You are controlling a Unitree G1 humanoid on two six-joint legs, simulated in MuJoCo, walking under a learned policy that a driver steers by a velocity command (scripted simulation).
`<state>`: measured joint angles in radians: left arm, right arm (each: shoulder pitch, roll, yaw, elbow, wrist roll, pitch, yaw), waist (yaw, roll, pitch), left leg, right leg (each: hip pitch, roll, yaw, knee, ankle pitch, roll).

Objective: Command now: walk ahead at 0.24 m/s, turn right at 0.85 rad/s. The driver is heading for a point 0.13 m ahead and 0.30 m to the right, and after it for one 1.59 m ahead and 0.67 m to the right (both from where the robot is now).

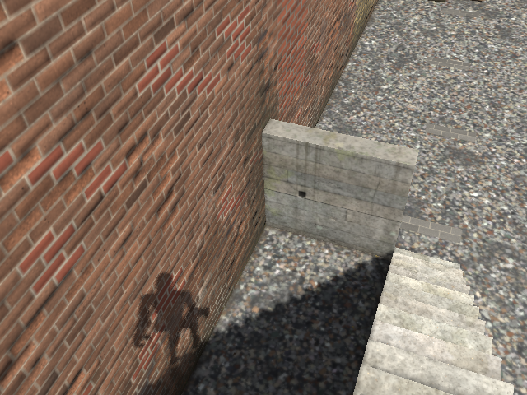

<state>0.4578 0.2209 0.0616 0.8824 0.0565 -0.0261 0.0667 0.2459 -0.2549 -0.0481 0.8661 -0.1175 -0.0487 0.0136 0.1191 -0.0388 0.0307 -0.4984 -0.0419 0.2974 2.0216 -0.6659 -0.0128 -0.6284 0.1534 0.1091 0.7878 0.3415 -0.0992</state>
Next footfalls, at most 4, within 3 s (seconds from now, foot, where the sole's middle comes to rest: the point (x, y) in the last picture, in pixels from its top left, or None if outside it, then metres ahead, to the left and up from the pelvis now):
0.06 right None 0.24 -0.05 -0.84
0.10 left None -0.08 0.09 -0.58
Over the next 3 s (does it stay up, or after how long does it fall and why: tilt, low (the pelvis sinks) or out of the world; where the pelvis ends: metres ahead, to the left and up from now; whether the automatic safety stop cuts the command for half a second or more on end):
falls after 0.74 s (out of the world)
